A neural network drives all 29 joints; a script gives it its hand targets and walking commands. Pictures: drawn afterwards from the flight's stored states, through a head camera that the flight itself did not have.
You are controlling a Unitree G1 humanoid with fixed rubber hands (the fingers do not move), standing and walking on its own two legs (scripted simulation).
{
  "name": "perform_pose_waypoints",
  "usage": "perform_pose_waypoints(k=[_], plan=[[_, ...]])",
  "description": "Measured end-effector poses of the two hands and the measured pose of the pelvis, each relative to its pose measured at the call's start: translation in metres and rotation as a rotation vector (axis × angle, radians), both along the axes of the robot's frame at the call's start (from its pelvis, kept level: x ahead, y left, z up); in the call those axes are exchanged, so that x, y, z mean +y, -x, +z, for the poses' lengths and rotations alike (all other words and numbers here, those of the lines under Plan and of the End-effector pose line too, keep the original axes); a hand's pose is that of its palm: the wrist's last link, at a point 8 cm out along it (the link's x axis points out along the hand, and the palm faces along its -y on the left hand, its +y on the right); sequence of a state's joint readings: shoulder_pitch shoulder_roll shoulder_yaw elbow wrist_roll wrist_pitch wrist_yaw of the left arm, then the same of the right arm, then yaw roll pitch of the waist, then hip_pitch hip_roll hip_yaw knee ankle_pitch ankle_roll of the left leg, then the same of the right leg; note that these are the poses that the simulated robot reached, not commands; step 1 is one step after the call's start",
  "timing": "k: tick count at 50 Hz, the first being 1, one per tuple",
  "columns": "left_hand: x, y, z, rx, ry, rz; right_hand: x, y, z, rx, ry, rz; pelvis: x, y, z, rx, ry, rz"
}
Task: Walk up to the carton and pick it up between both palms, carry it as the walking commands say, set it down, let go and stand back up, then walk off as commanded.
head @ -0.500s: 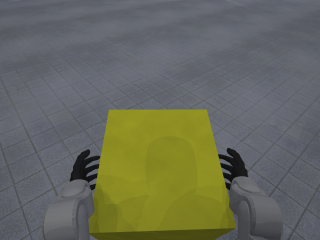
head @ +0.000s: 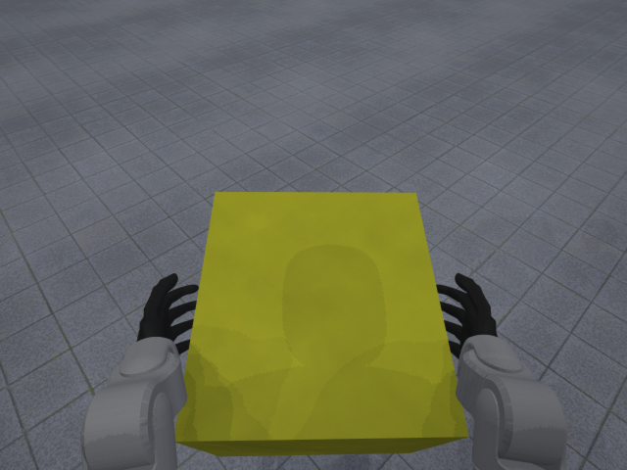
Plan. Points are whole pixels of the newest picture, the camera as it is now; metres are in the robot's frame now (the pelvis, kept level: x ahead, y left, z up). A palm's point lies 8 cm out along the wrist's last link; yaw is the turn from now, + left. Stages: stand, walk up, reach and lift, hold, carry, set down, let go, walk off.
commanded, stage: carry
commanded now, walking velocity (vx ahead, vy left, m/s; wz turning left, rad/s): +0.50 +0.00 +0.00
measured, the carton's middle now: (315, 327) +0.31 +0.00 +0.02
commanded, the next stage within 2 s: none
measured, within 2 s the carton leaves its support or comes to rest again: neither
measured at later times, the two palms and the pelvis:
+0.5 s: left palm (219, 194) +0.50 +0.15 +0.10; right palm (429, 192) +0.52 -0.19 +0.09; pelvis +0.27 -0.03 +0.00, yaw +1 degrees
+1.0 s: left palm (254, 94) +0.85 +0.13 +0.10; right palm (406, 102) +0.83 -0.21 +0.09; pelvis +0.60 -0.03 +0.00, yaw -2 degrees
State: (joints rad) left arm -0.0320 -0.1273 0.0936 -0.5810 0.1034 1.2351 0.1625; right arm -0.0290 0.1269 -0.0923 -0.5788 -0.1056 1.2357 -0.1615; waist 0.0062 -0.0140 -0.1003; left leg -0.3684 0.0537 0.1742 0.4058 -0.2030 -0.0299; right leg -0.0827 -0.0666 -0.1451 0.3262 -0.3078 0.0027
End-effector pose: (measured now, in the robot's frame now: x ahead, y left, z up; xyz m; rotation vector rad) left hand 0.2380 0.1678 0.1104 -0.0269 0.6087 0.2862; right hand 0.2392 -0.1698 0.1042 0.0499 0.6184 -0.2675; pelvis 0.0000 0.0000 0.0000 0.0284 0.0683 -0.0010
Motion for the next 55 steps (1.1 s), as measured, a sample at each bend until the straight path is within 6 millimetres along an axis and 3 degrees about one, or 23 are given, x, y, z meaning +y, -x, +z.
perform_pose_waypoints(k=[5, 13, 19, 26, 31, 36, 42, 48, 55], plan=[[0.014, -0.051, -0.016, 0.023, 0.012, 0.006, 0.014, -0.051, -0.014, 0.025, 0.016, 0.005, 0.012, -0.047, -0.010, -0.002, -0.016, -0.018], [-0.006, -0.136, -0.011, 0.040, -0.012, -0.044, -0.006, -0.119, -0.015, 0.044, -0.006, -0.042, 0.004, -0.123, 0.000, 0.013, 0.009, -0.019], [-0.024, -0.205, -0.011, 0.010, -0.035, -0.017, -0.023, -0.198, -0.022, 0.013, -0.022, -0.013, -0.020, -0.199, -0.011, -0.005, 0.030, 0.024], [-0.018, -0.273, -0.008, 0.048, -0.016, 0.053, -0.017, -0.291, -0.014, 0.050, -0.010, 0.054, -0.028, -0.280, 0.003, 0.008, -0.010, 0.022], [-0.012, -0.343, -0.008, 0.010, -0.004, 0.045, -0.011, -0.358, -0.011, 0.012, 0.004, 0.047, -0.021, -0.347, -0.003, 0.004, -0.017, 0.016], [-0.006, -0.428, -0.027, -0.007, 0.009, -0.001, -0.006, -0.426, -0.024, -0.003, 0.020, 0.000, -0.005, -0.421, -0.024, -0.019, -0.024, -0.018], [-0.019, -0.510, -0.027, 0.082, -0.003, -0.069, -0.018, -0.483, -0.029, 0.088, 0.001, -0.068, -0.002, -0.491, -0.006, 0.011, -0.005, -0.044], [-0.035, -0.587, -0.014, 0.030, -0.010, -0.076, -0.034, -0.558, -0.016, 0.037, -0.001, -0.072, -0.018, -0.567, 0.000, 0.015, 0.017, -0.038], [-0.054, -0.675, -0.017, 0.005, -0.031, -0.005, -0.054, -0.673, -0.026, 0.011, -0.016, -0.001, -0.054, -0.670, -0.017, -0.012, 0.040, 0.012]])
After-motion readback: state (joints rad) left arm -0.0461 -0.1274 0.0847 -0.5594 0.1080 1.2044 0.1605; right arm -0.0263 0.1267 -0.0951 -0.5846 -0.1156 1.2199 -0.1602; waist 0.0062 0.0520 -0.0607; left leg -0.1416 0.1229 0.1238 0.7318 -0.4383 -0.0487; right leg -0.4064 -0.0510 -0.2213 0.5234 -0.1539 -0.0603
